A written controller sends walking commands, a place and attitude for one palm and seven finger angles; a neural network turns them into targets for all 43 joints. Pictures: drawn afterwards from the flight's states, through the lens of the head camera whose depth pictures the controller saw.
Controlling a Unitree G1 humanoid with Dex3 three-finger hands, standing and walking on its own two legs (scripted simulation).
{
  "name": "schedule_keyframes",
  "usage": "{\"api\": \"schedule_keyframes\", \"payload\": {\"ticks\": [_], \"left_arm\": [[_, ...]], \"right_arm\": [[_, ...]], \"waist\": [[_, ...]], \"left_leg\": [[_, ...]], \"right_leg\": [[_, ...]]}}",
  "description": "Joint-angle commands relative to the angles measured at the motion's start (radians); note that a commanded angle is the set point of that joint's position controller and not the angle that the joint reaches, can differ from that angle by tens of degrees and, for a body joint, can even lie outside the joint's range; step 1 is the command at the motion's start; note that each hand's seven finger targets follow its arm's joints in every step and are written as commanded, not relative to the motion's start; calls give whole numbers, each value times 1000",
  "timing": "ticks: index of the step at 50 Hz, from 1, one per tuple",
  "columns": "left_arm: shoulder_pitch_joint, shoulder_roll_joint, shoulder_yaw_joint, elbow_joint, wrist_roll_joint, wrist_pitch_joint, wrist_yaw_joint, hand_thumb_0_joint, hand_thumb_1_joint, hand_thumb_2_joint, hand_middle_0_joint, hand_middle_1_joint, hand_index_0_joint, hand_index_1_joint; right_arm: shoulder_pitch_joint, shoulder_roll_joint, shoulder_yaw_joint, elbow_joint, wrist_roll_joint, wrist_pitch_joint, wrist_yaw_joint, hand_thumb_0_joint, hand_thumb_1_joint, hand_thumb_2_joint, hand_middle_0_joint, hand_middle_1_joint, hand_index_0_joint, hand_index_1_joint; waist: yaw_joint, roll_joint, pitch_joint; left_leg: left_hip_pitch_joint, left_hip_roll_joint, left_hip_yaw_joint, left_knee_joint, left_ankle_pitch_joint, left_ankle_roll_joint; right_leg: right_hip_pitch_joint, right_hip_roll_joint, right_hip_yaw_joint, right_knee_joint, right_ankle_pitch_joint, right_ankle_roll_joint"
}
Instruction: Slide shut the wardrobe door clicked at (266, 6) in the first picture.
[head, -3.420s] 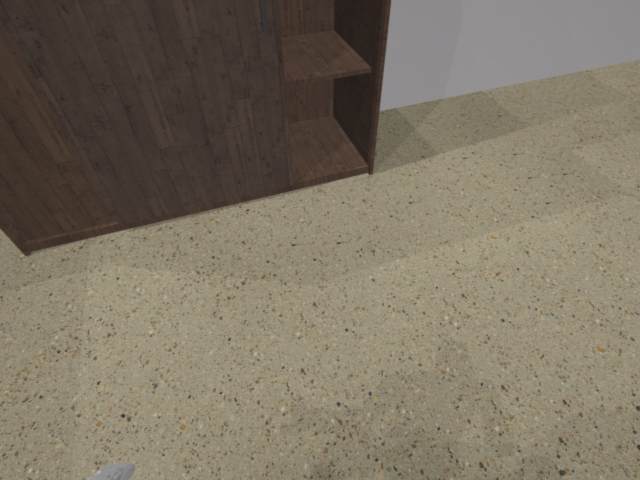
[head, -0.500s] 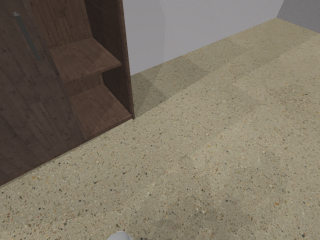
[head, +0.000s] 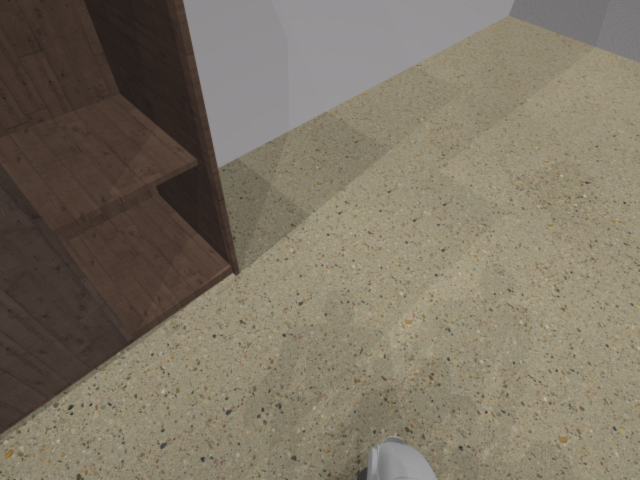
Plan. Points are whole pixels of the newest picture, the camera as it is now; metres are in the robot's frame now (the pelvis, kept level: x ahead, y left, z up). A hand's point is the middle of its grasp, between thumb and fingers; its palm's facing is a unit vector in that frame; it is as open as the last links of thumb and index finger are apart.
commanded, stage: turn to face it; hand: left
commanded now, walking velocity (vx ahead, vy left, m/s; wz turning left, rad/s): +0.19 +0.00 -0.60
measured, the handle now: out of the picture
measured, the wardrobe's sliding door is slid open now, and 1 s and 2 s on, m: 0.40 0.40 0.40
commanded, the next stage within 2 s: take the last steps up to it in 1.44 s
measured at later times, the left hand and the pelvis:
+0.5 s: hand (226, 403) +0.25 +0.16 -0.17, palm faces +0.13 -0.97 -0.20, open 7.3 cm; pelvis +0.16 -0.03 -0.01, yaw +7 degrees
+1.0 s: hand (187, 431) +0.21 +0.20 -0.16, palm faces +0.40 -0.86 -0.32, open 7.4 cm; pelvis +0.20 -0.04 -0.01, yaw +24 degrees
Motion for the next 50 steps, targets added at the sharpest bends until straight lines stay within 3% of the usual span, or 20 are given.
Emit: {"api": "schedule_keyframes", "payload": {"ticks": [1, 4, 5, 6, 7, 8, 10, 12, 15, 19, 24, 28, 29, 30, 31, 36, 44, 48, 49, 50], "left_arm": [[-129, -6, -2, -118, -9, -25, -13, 0, 900, 900, -200, -300, -200, -300], [-12, 24, -1, -95, -4, -43, 0, 0, 900, 900, -200, -300, -200, -300], [123, 39, 2, -51, 1, -56, 7, 0, 900, 900, -200, -300, -200, -300], [256, 105, 16, -6, 4, -71, 19, 0, 900, 900, -200, -300, -200, -300], [340, 208, 35, 20, -3, -86, 34, 0, 900, 900, -200, -300, -200, -300], [345, 248, 30, 22, -26, -84, 39, 0, 900, 900, -200, -300, -200, -300], [173, 183, 9, -25, -24, -79, 52, 0, 900, 900, -200, -300, -200, -300], [57, 106, -16, -46, -21, -79, 61, 0, 900, 900, -200, -300, -200, -300], [-24, 98, -18, -70, -17, -69, 62, 0, 900, 900, -200, -300, -200, -300], [-31, 106, -4, -94, -11, -44, 63, 0, 900, 900, -200, -300, -200, -300], [9, 160, 16, -108, -4, -25, 65, 0, 900, 900, -200, -300, -200, -300], [22, 182, 27, -133, -16, -9, 55, 0, 900, 900, -200, -300, -200, -300], [27, 152, 25, -148, -21, -1, 51, 0, 900, 900, -200, -300, -200, -300], [7, 93, 14, -203, -27, 1, 44, 0, 900, 900, -200, -300, -200, -300], [-66, 116, 7, -228, -12, 4, 48, 0, 900, 900, -200, -300, -200, -300], [8, 124, 21, -175, -22, 1, 37, 0, 900, 900, -200, -300, -200, -300], [-19, 125, 11, -206, -32, 7, 46, 0, 900, 900, -200, -300, -200, -300], [95, 143, 11, -193, -37, -10, 51, 0, 900, 900, -200, -300, -200, -300], [133, 188, 20, -190, -30, -20, 56, 0, 900, 900, -200, -300, -200, -300], [157, 291, 40, -193, -10, -30, 65, 0, 900, 900, -200, -300, -200, -300]], "right_arm": [[80, -154, -37, -33, -6, -7, -10, 0, -900, -900, 200, 300, 200, 300], [73, -184, -43, -31, -5, 1, -11, 0, -900, -900, 200, 300, 200, 300], [44, -198, -42, -32, 1, 2, -10, 0, -900, -900, 200, 300, 200, 300], [44, -173, -37, -30, 14, 2, -2, 0, -900, -900, 200, 300, 200, 300], [111, -91, -26, -40, 33, 0, -1, 0, -900, -900, 200, 300, 200, 300], [98, -100, -25, -49, 32, 5, -9, 0, -900, -900, 200, 300, 200, 300], [50, -100, -29, -56, 22, 33, -7, 0, -900, -900, 200, 300, 200, 300], [14, -80, -23, -44, 9, 63, -3, 0, -900, -900, 200, 300, 200, 300], [59, -64, -22, -40, 5, 101, 7, 0, -900, -900, 200, 300, 200, 300], [-31, -81, -32, -102, 0, 116, 23, 0, -900, -900, 200, 300, 200, 300], [-185, -112, -39, -196, 1, 109, 40, 0, -900, -900, 200, 300, 200, 300], [-156, -166, -52, -225, -5, 104, 44, 0, -900, -900, 200, 300, 200, 300], [-108, -233, -66, -229, -7, 96, 45, 0, -900, -900, 200, 300, 200, 300], [-58, -336, -87, -241, -15, 88, 36, 0, -900, -900, 200, 300, 200, 300], [-21, -356, -91, -218, -13, 87, 22, 0, -900, -900, 200, 300, 200, 300], [-204, -294, -67, -269, -3, 69, 7, 0, -900, -900, 200, 300, 200, 300], [-205, -330, -86, -260, -4, 93, 18, 0, -900, -900, 200, 300, 200, 300], [-270, -334, -94, -281, 2, 104, 23, 0, -900, -900, 200, 300, 200, 300], [-275, -303, -93, -290, 11, 104, 29, 0, -900, -900, 200, 300, 200, 300], [-254, -221, -80, -311, 18, 103, 35, 0, -900, -900, 200, 300, 200, 300]], "waist": [[-28, 151, 99], [24, 128, -6], [87, 139, -90], [142, 75, -187], [138, -153, -341], [125, -98, -380], [74, -132, -253], [14, -18, -87], [-43, -54, -93], [-29, -100, -54], [22, -101, -32], [-6, -31, -60], [-32, 166, -82], [-56, 422, -72], [-89, 318, -111], [2, 151, -141], [-20, 184, -118], [35, 167, -148], [55, 71, -153], [59, -250, -154]], "left_leg": [[5, 274, -47, -62, 663, 93], [29, 282, -45, 170, 1005, 80], [-2, 244, -28, 319, 991, 55], [-174, 196, -30, 541, 765, 21], [-470, 31, -73, 872, -116, -23], [-492, -2, -223, 1045, -304, -17], [-530, 46, -329, 1100, -171, -22], [-475, 82, -330, 1001, -85, -26], [-422, 75, -288, 865, -52, -47], [-450, 76, -245, 746, -32, -56], [-447, 67, -210, 530, -82, -46], [-282, 30, -171, 279, 61, -30], [-206, 129, -353, 119, 177, 19], [-134, 368, -703, 3, 493, 161], [-131, 405, -769, -7, 514, 232], [-146, 206, -482, 56, 584, 151], [-165, 173, -551, 70, 522, 171], [-273, 118, -576, 173, 486, 117], [-387, 61, -540, 259, 338, 65], [-593, -97, -358, 491, -55, -28]], "right_leg": [[-21, 36, -52, -148, -7, -26], [198, 103, -79, -232, -55, -72], [374, 126, -97, -308, 21, -76], [648, 38, -16, -347, 229, -95], [945, -294, 388, -326, 736, -223], [904, -377, 390, -369, 1015, -296], [682, -337, 323, -463, 701, -240], [392, -280, 163, -541, 508, -177], [286, -238, 21, -583, 319, -141], [273, -244, -17, -626, 36, -130], [355, -292, -24, -557, 1, -128], [321, -251, -105, -375, -48, -54], [228, -176, -142, -189, -164, 0], [18, -36, -142, 55, -520, 83], [-9, -8, -3, 236, -550, 72], [28, -5, 85, 283, -270, 87], [161, 48, 74, -29, -320, 89], [401, 83, 50, -361, -141, 75], [535, 19, 108, -509, -54, 59], [652, -269, 392, -603, 64, -31]]}}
